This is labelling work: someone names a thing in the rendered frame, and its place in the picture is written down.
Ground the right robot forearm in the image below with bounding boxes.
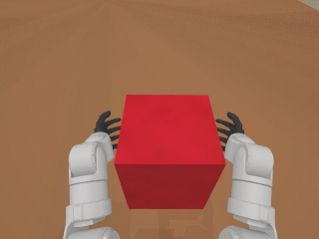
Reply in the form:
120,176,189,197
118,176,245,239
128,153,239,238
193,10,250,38
224,132,278,239

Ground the carton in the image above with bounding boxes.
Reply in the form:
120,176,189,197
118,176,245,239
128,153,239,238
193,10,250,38
114,95,226,209

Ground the left robot forearm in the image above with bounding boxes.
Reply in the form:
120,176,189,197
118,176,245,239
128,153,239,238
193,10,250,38
63,131,115,239

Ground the right robot hand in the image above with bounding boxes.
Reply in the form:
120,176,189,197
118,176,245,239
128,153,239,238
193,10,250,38
215,112,244,151

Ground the right robot upper arm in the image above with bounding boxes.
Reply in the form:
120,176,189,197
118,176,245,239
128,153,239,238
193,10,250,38
218,225,272,239

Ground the left robot upper arm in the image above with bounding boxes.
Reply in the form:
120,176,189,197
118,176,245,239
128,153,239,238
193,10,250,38
68,226,120,239

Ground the left robot hand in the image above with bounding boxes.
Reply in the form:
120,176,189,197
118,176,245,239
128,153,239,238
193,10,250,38
94,111,121,149

